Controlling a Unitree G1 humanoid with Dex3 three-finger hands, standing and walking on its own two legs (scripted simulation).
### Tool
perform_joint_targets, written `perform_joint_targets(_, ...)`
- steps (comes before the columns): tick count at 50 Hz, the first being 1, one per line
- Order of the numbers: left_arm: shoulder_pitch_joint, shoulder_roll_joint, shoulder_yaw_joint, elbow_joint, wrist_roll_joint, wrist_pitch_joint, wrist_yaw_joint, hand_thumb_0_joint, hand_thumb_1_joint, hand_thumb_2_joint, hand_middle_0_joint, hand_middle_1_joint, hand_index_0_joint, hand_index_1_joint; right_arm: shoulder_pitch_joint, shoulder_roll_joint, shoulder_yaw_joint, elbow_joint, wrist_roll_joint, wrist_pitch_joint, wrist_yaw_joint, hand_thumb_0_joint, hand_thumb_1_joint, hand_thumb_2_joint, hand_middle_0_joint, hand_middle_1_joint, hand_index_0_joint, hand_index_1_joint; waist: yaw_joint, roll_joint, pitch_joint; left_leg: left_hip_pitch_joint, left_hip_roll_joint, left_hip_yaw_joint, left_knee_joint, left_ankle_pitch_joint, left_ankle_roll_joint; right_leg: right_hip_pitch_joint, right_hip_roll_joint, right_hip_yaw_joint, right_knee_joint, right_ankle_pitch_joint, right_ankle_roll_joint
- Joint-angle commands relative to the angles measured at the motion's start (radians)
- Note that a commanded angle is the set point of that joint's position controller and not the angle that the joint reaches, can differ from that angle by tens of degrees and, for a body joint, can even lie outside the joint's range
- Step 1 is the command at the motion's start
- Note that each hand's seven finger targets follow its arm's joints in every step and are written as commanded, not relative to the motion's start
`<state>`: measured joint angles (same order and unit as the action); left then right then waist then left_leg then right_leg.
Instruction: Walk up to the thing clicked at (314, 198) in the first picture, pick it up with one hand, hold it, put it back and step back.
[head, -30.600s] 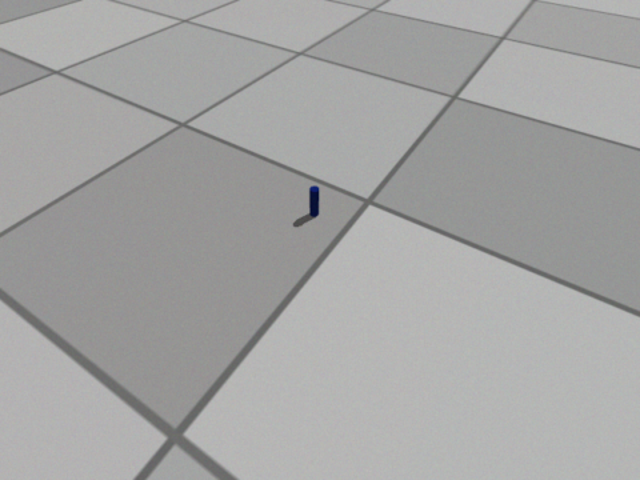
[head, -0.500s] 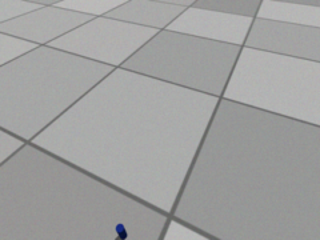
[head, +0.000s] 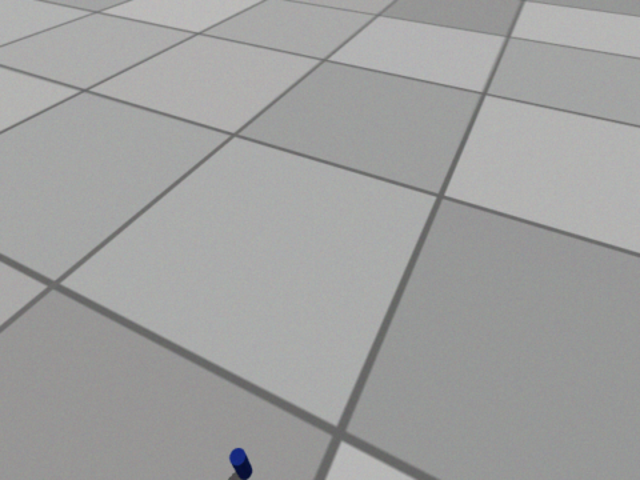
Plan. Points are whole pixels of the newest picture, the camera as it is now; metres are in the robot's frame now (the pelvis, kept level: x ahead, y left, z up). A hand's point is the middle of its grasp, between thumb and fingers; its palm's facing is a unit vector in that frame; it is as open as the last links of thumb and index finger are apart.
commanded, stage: stand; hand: left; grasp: from the side
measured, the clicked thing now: (241, 464) +0.33 +0.21 -0.71
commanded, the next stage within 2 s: step back in 0.14 s
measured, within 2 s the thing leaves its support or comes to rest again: neither
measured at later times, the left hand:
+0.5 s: hand out of the picture +0.09 +0.31 -0.18, palm faces +0.00 -0.93 -0.36, open 7.4 cm
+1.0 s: hand out of the picture -0.04 +0.31 -0.16, palm faces -0.06 -0.91 -0.40, open 7.4 cm
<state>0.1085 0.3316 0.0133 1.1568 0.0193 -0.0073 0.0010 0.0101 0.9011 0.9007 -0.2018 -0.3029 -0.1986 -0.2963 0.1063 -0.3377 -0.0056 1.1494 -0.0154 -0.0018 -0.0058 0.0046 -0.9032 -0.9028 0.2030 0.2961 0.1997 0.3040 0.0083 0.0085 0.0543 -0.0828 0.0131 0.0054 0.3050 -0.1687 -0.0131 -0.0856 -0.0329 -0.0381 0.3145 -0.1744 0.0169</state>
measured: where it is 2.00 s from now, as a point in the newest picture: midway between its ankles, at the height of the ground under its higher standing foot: outside the picture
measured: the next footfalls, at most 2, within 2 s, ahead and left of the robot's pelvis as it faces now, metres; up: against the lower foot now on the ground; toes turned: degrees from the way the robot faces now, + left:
left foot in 0.46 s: -0.03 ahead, +0.13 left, +0.00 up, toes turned +0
right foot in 0.88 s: -0.09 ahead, -0.06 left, +0.00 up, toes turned +1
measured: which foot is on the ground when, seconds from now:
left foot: down 0.00-0.30, up 0.32-0.44, down 0.46-0.92, up 0.94-1.00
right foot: down 0.00-0.46, up 0.48-0.86, down 0.88-1.00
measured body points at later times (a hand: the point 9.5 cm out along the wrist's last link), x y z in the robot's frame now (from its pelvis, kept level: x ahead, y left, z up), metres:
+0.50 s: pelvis -0.06 +0.04 -0.03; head +0.01 +0.06 +0.41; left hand +0.09 +0.35 -0.16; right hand +0.02 -0.29 -0.14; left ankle -0.07 +0.13 -0.75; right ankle +0.00 -0.13 -0.74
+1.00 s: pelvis -0.14 +0.04 -0.02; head -0.09 +0.03 +0.42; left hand -0.04 +0.35 -0.14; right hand -0.04 -0.26 -0.15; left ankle -0.12 +0.15 -0.71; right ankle -0.13 -0.06 -0.75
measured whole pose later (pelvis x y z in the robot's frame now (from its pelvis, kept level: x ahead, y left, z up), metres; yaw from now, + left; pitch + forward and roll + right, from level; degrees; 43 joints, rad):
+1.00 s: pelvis -0.14 +0.04 -0.02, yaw -3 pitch -3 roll +1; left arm 0.16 0.36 0.07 0.88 0.04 0.04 0.00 0.01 0.90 0.90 -0.20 -0.30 -0.20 -0.30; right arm 0.10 -0.35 -0.05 0.89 0.00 0.06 -0.01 0.01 -0.90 -0.90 0.21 0.30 0.20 0.30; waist 0.02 0.01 0.18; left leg -0.40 -0.08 -0.03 0.93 -0.49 0.02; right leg -0.26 0.04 0.06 0.64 -0.33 -0.04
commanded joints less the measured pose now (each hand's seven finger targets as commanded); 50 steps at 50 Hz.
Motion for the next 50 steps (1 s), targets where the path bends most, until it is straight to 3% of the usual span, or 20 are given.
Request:
perform_joint_targets(1, -0.042, 0.205, 0.035, -0.061, -0.004, -0.022, 0.013, 0.000, 0.900, 0.900, -0.200, -0.300, -0.200, -0.300, -0.047, -0.206, -0.038, -0.058, 0.000, -0.024, -0.008, 0.000, -0.900, -0.900, 0.200, 0.300, 0.200, 0.300, -0.004, -0.004, -0.052, -0.030, 0.111, -0.093, -0.057, 0.069, 0.029, -0.001, -0.106, 0.086, -0.060, 0.070, -0.027)
perform_joint_targets(6, -0.039, 0.213, 0.037, -0.064, -0.004, -0.024, 0.012, 0.000, 0.900, 0.900, -0.200, -0.300, -0.200, -0.300, -0.041, -0.207, -0.037, -0.057, 0.000, -0.024, -0.007, 0.000, -0.900, -0.900, 0.200, 0.300, 0.200, 0.300, -0.005, -0.008, -0.056, -0.022, 0.112, -0.095, -0.055, 0.068, 0.029, -0.007, -0.109, 0.094, -0.059, 0.068, -0.030)
perform_joint_targets(7, -0.042, 0.290, 0.082, -0.084, -0.024, -0.014, 0.015, 0.000, 0.900, 0.900, -0.200, -0.300, -0.200, -0.300, -0.068, -0.272, -0.062, -0.084, 0.012, -0.007, 0.002, 0.000, -0.900, -0.900, 0.200, 0.300, 0.200, 0.300, -0.008, -0.023, 0.049, -0.103, 0.096, -0.109, 0.063, 0.235, 0.055, -0.089, -0.101, 0.103, 0.029, 0.245, -0.040)
perform_joint_targets(11, -0.027, 0.277, 0.093, -0.138, -0.026, -0.003, 0.021, 0.000, 0.900, 0.900, -0.200, -0.300, -0.200, -0.300, -0.022, -0.247, -0.071, -0.127, 0.027, 0.008, 0.005, 0.000, -0.900, -0.900, 0.200, 0.300, 0.200, 0.300, -0.025, -0.041, -0.087, -0.084, 0.071, -0.068, 0.194, 0.292, 0.071, -0.059, -0.125, 0.115, 0.091, 0.315, -0.096)
perform_joint_targets(13, -0.047, 0.283, 0.098, -0.173, -0.023, 0.005, 0.019, 0.000, 0.900, 0.900, -0.200, -0.300, -0.200, -0.300, -0.012, -0.240, -0.077, -0.146, 0.027, 0.020, 0.008, 0.000, -0.900, -0.900, 0.200, 0.300, 0.200, 0.300, -0.027, -0.067, -0.122, -0.087, 0.030, -0.044, 0.283, 0.181, 0.061, -0.089, -0.181, 0.166, 0.074, 0.295, -0.144)
perform_joint_targets(17, -0.132, 0.318, 0.111, -0.255, 0.007, 0.016, 0.022, 0.000, 0.900, 0.900, -0.200, -0.300, -0.200, -0.300, 0.066, -0.226, -0.090, -0.176, 0.014, 0.050, 0.017, 0.000, -0.900, -0.900, 0.200, 0.300, 0.200, 0.300, -0.041, -0.210, -0.114, -0.139, -0.048, -0.041, 0.570, -0.320, 0.060, -0.209, -0.333, 0.267, 0.055, 0.274, -0.269)
perform_joint_targets(20, -0.177, 0.298, 0.102, -0.295, 0.010, 0.025, 0.021, 0.000, 0.900, 0.900, -0.200, -0.300, -0.200, -0.300, 0.113, -0.228, -0.095, -0.187, 0.021, 0.045, 0.022, 0.000, -0.900, -0.900, 0.200, 0.300, 0.200, 0.300, -0.061, -0.213, -0.098, -0.142, -0.023, -0.052, 0.451, -0.233, 0.067, -0.214, -0.269, 0.188, 0.156, 0.257, -0.210)
perform_joint_targets(22, -0.143, 0.260, 0.093, -0.303, -0.005, 0.038, 0.020, 0.000, 0.900, 0.900, -0.200, -0.300, -0.200, -0.300, 0.104, -0.252, -0.101, -0.200, 0.007, 0.030, 0.014, 0.000, -0.900, -0.900, 0.200, 0.300, 0.200, 0.300, -0.047, -0.051, -0.080, -0.172, 0.066, -0.123, 0.171, 0.162, 0.074, -0.186, -0.128, 0.092, 0.338, 0.140, -0.117)
perform_joint_targets(23, -0.124, 0.217, 0.085, -0.314, -0.019, 0.045, 0.023, 0.000, 0.900, 0.900, -0.200, -0.300, -0.200, -0.300, 0.078, -0.319, -0.118, -0.217, -0.008, 0.022, 0.007, 0.000, -0.900, -0.900, 0.200, 0.300, 0.200, 0.300, -0.037, 0.126, -0.069, -0.133, 0.182, -0.301, 0.096, 0.402, 0.102, -0.274, 0.031, 0.054, 0.492, -0.033, -0.065)
perform_joint_targets(24, -0.123, 0.199, 0.086, -0.316, -0.019, 0.054, 0.029, 0.000, 0.900, 0.900, -0.200, -0.300, -0.200, -0.300, 0.081, -0.357, -0.123, -0.222, -0.018, 0.015, 0.004, 0.000, -0.900, -0.900, 0.200, 0.300, 0.200, 0.300, -0.039, 0.187, -0.058, -0.072, 0.261, -0.426, 0.073, 0.527, 0.163, -0.389, 0.131, 0.119, 0.609, -0.402, -0.056)
perform_joint_targets(26, -0.084, 0.197, 0.080, -0.309, -0.012, 0.059, 0.042, 0.000, 0.900, 0.900, -0.200, -0.300, -0.200, -0.300, 0.073, -0.366, -0.126, -0.249, -0.015, 0.010, -0.007, 0.000, -0.900, -0.900, 0.200, 0.300, 0.200, 0.300, -0.050, 0.178, -0.089, -0.075, 0.289, -0.426, 0.097, 0.633, 0.158, -0.403, 0.136, 0.222, 0.749, -0.462, -0.053)
perform_joint_targets(29, -0.028, 0.225, 0.087, -0.296, -0.024, 0.063, 0.042, 0.000, 0.900, 0.900, -0.200, -0.300, -0.200, -0.300, -0.025, -0.290, -0.113, -0.287, -0.022, 0.010, -0.026, 0.000, -0.900, -0.900, 0.200, 0.300, 0.200, 0.300, 0.013, 0.153, -0.104, 0.022, 0.165, -0.233, 0.159, 0.569, 0.093, -0.447, 0.123, 0.244, 0.775, -0.296, -0.055)
perform_joint_targets(36, -0.038, 0.220, 0.093, -0.346, -0.005, 0.041, 0.036, 0.000, 0.900, 0.900, -0.200, -0.300, -0.200, -0.300, 0.098, -0.255, -0.116, -0.309, -0.009, 0.011, -0.041, 0.000, -0.900, -0.900, 0.200, 0.300, 0.200, 0.300, -0.059, 0.104, -0.136, 0.174, 0.214, -0.246, 0.207, 0.594, 0.175, -0.420, 0.087, 0.165, 0.590, -0.308, -0.005)
perform_joint_targets(41, 0.046, 0.213, 0.102, -0.327, 0.005, 0.032, 0.025, 0.000, 0.900, 0.900, -0.200, -0.300, -0.200, -0.300, 0.029, -0.281, -0.118, -0.343, -0.002, 0.019, -0.031, 0.000, -0.900, -0.900, 0.200, 0.300, 0.200, 0.300, -0.026, 0.106, -0.128, 0.000, 0.231, -0.250, 0.205, 0.352, 0.212, -0.228, 0.055, 0.093, 0.350, -0.242, -0.035)
perform_joint_targets(44, 0.104, 0.226, 0.111, -0.303, 0.015, 0.021, 0.023, 0.000, 0.900, 0.900, -0.200, -0.300, -0.200, -0.300, -0.007, -0.270, -0.115, -0.349, 0.012, 0.024, -0.023, 0.000, -0.900, -0.900, 0.200, 0.300, 0.200, 0.300, 0.000, 0.017, -0.125, -0.169, 0.180, -0.213, 0.248, 0.152, 0.147, -0.058, 0.029, 0.129, 0.189, 0.034, -0.082)
perform_joint_targets(45, 0.120, 0.254, 0.120, -0.309, 0.019, 0.018, 0.022, 0.000, 0.900, 0.900, -0.200, -0.300, -0.200, -0.300, -0.016, -0.251, -0.107, -0.353, 0.020, 0.023, -0.021, 0.000, -0.900, -0.900, 0.200, 0.300, 0.200, 0.300, 0.006, -0.065, -0.135, -0.246, 0.126, -0.171, 0.316, 0.037, 0.112, -0.031, -0.060, 0.252, 0.167, 0.105, -0.128)
perform_joint_targets(46, 0.076, 0.318, 0.132, -0.334, 0.012, 0.021, 0.017, 0.000, 0.900, 0.900, -0.200, -0.300, -0.200, -0.300, -0.041, -0.228, -0.104, -0.359, 0.023, 0.026, -0.019, 0.000, -0.900, -0.900, 0.200, 0.300, 0.200, 0.300, 0.020, -0.232, -0.063, -0.301, -0.056, -0.071, 0.501, -0.168, 0.043, -0.139, -0.214, 0.475, 0.064, 0.136, -0.263)
perform_joint_targets(47, 0.009, 0.358, 0.138, -0.377, 0.021, 0.017, 0.018, 0.000, 0.900, 0.900, -0.200, -0.300, -0.200, -0.300, -0.029, -0.227, -0.107, -0.352, 0.017, 0.034, -0.026, 0.000, -0.900, -0.900, 0.200, 0.300, 0.200, 0.300, 0.028, -0.320, -0.020, -0.292, -0.115, -0.074, 0.738, -0.441, 0.015, -0.251, -0.362, 0.613, -0.002, 0.181, -0.365)
perform_joint_targets(48, -0.019, 0.334, 0.137, -0.399, 0.021, 0.014, 0.021, 0.000, 0.900, 0.900, -0.200, -0.300, -0.200, -0.300, 0.004, -0.244, -0.110, -0.339, 0.013, 0.037, -0.024, 0.000, -0.900, -0.900, 0.200, 0.300, 0.200, 0.300, 0.009, -0.252, 0.011, -0.280, -0.096, -0.154, 0.847, -0.460, 0.011, -0.310, -0.367, 0.613, 0.000, 0.215, -0.367)
perform_joint_targets(50, -0.036, 0.270, 0.127, -0.418, 0.005, 0.012, 0.027, 0.000, 0.900, 0.900, -0.200, -0.300, -0.200, -0.300, 0.049, -0.239, -0.097, -0.314, 0.025, 0.034, -0.017, 0.000, -0.900, -0.900, 0.200, 0.300, 0.200, 0.300, -0.012, -0.135, -0.003, -0.324, -0.137, -0.174, 0.881, -0.382, 0.012, -0.227, -0.248, 0.391, 0.061, 0.343, -0.296)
